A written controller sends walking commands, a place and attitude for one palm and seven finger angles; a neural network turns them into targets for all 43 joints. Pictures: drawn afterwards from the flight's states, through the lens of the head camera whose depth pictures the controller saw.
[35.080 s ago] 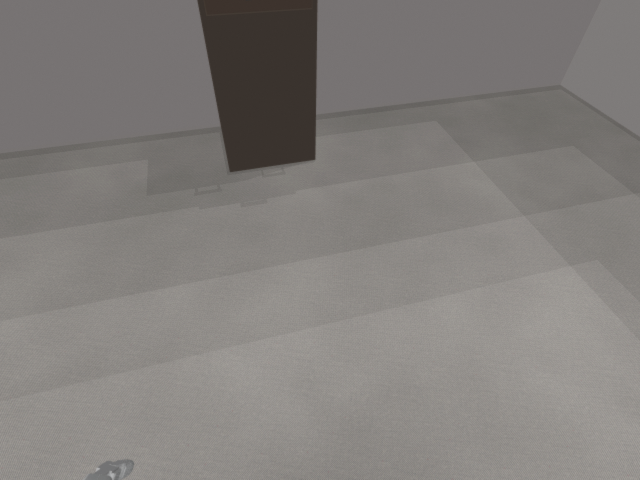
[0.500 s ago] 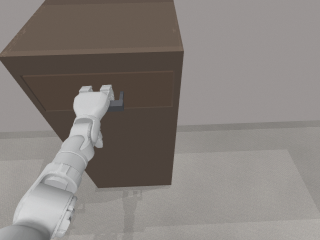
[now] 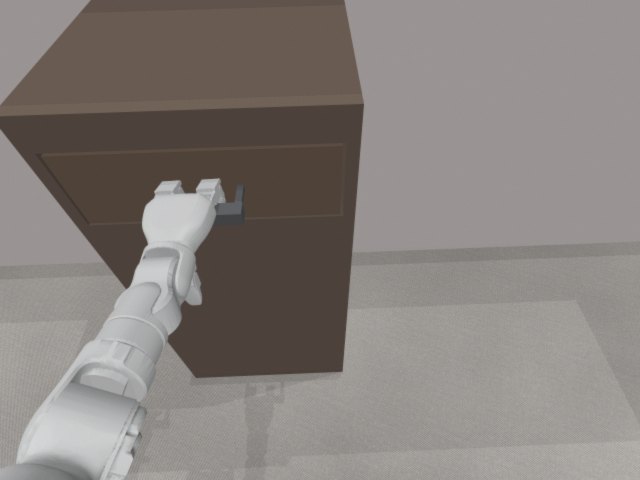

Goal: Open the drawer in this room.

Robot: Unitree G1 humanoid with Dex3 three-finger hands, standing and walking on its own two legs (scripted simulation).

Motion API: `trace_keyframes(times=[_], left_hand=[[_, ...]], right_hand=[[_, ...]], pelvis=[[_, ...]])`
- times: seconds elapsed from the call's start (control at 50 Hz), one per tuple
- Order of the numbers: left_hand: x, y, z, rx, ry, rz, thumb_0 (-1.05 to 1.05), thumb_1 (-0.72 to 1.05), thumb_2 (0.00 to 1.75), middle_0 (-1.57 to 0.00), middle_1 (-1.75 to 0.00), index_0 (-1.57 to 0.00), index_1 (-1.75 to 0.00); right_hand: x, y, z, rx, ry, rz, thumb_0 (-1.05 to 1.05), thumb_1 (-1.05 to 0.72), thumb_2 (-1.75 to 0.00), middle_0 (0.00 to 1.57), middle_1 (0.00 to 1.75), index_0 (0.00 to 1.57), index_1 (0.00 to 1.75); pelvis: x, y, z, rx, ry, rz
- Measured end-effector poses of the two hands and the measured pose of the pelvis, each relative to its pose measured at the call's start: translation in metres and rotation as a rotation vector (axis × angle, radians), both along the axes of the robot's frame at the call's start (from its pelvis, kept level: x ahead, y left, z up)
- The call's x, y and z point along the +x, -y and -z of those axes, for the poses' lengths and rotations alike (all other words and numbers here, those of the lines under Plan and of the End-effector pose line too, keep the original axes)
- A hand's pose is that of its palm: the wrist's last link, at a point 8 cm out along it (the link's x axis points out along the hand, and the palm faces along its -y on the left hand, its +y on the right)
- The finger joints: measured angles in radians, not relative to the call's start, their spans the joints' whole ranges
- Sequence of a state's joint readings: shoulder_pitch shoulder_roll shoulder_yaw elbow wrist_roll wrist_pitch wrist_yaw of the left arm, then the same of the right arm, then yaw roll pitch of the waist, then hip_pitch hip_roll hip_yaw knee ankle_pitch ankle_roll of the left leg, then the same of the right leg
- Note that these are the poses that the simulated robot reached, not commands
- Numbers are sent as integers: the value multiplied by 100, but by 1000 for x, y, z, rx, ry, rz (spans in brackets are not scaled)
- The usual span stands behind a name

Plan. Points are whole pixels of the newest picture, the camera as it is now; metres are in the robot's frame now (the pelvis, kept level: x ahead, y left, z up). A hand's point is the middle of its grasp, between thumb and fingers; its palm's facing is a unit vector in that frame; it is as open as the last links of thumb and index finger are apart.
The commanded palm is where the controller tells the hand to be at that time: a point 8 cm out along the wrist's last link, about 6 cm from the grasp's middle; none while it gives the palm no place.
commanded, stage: close the thumb around the handle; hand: left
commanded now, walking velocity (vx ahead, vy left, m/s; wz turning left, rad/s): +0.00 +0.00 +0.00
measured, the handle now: (201, 203) +0.49 +0.17 +0.06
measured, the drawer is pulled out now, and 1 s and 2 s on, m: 0.00 0.00 0.12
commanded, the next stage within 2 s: pull the drawer open in 0.78 s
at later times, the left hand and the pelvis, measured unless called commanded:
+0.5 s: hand (192, 243) +0.43 +0.18 +0.04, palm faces -0.02 -0.04 -1.00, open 9.0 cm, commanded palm +0.40 +0.19 +0.10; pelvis -0.01 +0.00 +0.00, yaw +0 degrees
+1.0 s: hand (192, 242) +0.43 +0.18 +0.04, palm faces -0.02 -0.05 -1.00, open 5.6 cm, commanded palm +0.39 +0.20 +0.10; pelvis -0.01 +0.01 +0.00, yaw -1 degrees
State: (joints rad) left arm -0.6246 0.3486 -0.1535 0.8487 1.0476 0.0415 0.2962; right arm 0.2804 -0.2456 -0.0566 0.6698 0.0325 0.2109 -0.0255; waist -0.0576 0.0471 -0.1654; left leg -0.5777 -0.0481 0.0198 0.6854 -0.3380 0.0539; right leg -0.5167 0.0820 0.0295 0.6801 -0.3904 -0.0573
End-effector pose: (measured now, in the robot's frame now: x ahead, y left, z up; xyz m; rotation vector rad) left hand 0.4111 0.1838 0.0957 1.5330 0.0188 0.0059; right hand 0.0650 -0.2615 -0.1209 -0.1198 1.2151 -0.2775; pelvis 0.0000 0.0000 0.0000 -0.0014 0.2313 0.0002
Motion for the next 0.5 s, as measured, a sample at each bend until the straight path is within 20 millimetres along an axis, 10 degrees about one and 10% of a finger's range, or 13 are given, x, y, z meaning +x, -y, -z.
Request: trace_keyframes(times=[0.22,0.5], left_hand=[[-3,1,-2,7,-12,-7,0,-41,33,-31,-121,-33,-121],[-2,0,-3,2,-8,5,0,21,60,-35,-127,-37,-128]], right_hand=[[3,-5,0,10,12,-8,1,-91,-89,20,30,21,30],[-2,-3,-1,-2,10,-8,1,-91,-89,20,30,21,30]], pelvis=[[-3,0,-1,1,14,-5],[-5,-2,0,-1,10,-4]])
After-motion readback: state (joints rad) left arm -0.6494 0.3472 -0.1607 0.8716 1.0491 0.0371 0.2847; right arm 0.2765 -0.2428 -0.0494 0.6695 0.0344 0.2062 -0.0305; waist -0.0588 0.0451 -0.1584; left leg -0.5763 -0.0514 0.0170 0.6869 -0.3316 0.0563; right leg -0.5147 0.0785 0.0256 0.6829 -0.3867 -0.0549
